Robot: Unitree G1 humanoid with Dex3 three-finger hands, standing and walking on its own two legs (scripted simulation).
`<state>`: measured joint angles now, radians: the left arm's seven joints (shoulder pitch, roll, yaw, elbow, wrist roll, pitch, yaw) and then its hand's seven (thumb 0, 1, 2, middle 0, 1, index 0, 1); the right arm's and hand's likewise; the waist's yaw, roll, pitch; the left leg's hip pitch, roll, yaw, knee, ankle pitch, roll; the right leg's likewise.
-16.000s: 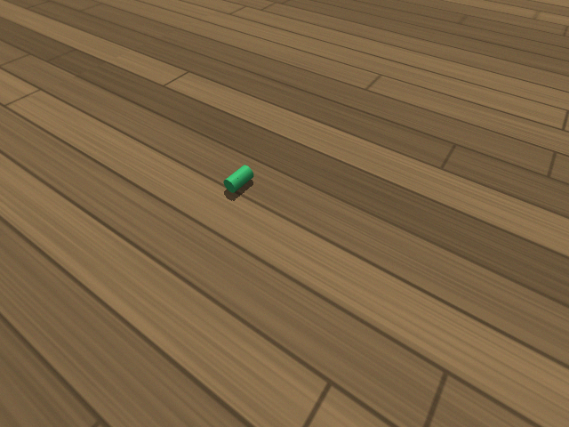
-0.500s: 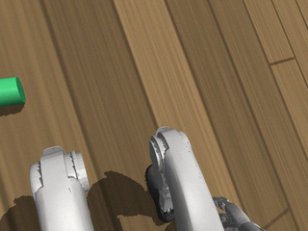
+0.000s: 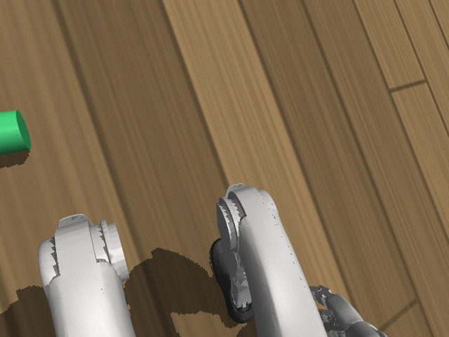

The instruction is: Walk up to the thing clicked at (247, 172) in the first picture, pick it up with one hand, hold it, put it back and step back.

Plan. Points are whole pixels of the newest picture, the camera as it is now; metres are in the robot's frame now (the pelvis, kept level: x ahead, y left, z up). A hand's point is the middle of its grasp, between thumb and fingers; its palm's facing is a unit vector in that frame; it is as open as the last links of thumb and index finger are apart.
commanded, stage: rise first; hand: left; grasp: from above
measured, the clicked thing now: out of the picture +0.48 +0.37 -0.28
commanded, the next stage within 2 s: approach in 0.46 s
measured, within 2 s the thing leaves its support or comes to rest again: neither
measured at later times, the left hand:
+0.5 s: hand out of the picture +0.43 +0.40 -0.16, palm faces -0.44 -0.13 -0.89, open 14.2 cm
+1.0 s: hand out of the picture +0.49 +0.34 -0.15, palm faces -0.42 -0.10 -0.90, open 14.0 cm
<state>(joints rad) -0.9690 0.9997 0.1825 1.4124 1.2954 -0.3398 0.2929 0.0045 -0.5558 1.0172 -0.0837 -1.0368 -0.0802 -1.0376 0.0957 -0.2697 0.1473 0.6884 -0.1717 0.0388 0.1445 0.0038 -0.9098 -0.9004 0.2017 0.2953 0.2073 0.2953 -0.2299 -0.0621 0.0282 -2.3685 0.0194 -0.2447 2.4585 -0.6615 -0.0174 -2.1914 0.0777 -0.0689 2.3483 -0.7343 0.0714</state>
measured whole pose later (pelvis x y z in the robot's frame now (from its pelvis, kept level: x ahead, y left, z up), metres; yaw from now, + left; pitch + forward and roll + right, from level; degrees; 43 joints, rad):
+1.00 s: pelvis +0.00 +0.00 +0.01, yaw +0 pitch +32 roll -13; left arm -1.12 0.95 0.09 1.50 1.31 -0.23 0.30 0.00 -0.53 0.99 -0.10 -1.06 -0.10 -1.05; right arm 0.14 -0.28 0.19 0.63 -0.15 0.04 0.12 0.00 -0.91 -0.89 0.20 0.30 0.21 0.30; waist -0.33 -0.04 0.01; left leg -2.37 0.03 -0.23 2.43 -0.64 -0.01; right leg -2.20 0.07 -0.07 2.32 -0.71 0.06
